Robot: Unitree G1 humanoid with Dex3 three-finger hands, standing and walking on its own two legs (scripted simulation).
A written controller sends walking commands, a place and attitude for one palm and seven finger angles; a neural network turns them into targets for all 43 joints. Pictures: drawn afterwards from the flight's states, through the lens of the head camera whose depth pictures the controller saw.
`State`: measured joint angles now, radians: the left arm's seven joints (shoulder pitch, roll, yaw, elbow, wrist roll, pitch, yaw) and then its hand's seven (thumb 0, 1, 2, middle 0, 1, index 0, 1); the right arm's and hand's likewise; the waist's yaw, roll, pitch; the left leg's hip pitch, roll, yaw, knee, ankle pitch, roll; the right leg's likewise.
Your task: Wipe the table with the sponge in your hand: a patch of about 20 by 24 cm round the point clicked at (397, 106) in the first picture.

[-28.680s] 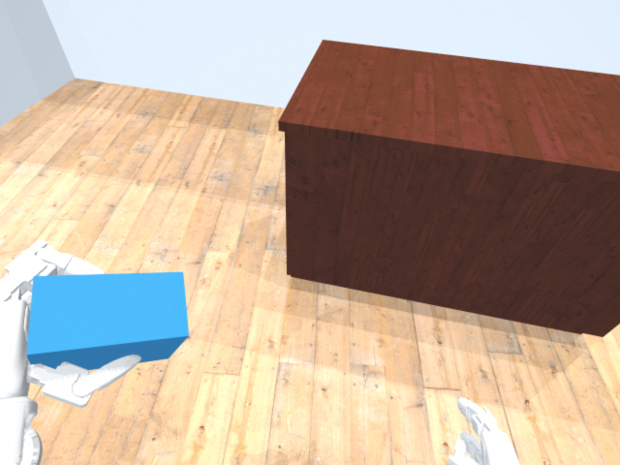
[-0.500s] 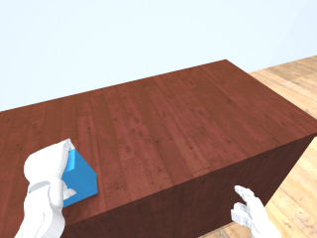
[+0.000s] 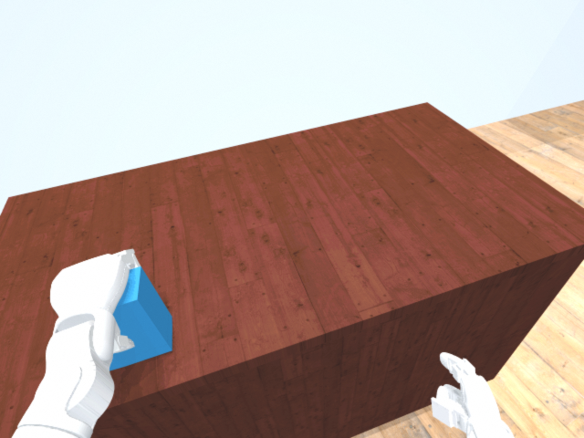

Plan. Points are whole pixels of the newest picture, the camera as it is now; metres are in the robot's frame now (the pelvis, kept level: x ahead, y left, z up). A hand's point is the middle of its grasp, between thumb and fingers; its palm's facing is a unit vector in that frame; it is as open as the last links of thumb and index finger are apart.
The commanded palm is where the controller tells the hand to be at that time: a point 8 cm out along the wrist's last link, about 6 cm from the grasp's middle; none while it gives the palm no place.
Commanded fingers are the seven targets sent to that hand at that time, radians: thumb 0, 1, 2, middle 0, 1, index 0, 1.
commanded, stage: wipe forward along the middle lane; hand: left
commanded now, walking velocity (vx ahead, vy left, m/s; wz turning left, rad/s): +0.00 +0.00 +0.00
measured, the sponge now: (128, 328) +0.24 +0.29 +0.02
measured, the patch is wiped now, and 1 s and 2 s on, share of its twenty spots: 1.00 1.00 1.00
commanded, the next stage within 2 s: slide back across to the first lane in 1.28 s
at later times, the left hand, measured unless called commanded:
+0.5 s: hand (113, 283) +0.28 +0.32 +0.07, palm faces -0.08 -0.02 -1.00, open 10.5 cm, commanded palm +0.27 +0.33 +0.10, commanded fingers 0.00 0.10 1.30 -1.20 -1.60 -1.20 -1.60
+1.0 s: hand (108, 255) +0.33 +0.35 +0.08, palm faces -0.12 +0.00 -0.99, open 10.5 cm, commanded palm +0.33 +0.36 +0.10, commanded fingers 0.00 0.10 1.30 -1.20 -1.60 -1.20 -1.60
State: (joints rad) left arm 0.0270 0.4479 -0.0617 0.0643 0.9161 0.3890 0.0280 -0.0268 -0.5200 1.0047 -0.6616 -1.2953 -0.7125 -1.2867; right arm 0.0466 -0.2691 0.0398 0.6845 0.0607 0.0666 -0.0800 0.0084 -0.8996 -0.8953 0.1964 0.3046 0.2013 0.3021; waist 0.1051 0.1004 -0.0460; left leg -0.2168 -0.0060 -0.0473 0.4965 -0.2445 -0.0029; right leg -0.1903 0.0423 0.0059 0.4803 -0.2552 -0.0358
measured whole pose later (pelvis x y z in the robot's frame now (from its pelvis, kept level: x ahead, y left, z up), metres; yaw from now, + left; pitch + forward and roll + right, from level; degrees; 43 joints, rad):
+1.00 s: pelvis -0.02 -0.01 -0.01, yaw +0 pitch +7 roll -1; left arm -0.51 0.64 0.08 0.86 0.98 0.07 0.07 0.01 -0.55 1.02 -0.70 -1.27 -0.75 -1.26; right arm 0.22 -0.30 -0.01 0.73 0.08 0.08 -0.10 0.01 -0.90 -0.90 0.20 0.30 0.20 0.30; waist 0.01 0.09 -0.09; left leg -0.49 0.01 -0.07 0.61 -0.25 0.01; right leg -0.45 0.07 -0.01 0.57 -0.24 -0.05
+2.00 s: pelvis +0.02 +0.04 +0.00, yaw +0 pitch +7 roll -2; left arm -0.46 0.69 0.17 0.75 0.99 0.08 0.02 0.02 -0.54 1.02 -0.69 -1.28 -0.73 -1.29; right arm 0.18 -0.29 0.00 0.68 0.07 0.11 -0.06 0.00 -0.90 -0.89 0.20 0.30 0.20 0.30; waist 0.02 0.05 -0.07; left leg -0.39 -0.04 -0.04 0.53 -0.26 0.05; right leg -0.32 0.01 0.02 0.43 -0.24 0.01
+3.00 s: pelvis +0.02 +0.04 +0.00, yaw +1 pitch +3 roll -2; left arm -0.02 0.60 0.13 0.23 0.90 0.22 0.06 0.00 -0.50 1.02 -0.63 -1.33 -0.67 -1.34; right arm 0.12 -0.28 0.01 0.66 0.07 0.09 -0.05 0.01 -0.90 -0.90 0.20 0.30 0.20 0.30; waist 0.07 0.08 -0.06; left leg -0.29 -0.05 -0.06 0.53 -0.28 0.06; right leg -0.22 0.00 0.00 0.44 -0.26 0.01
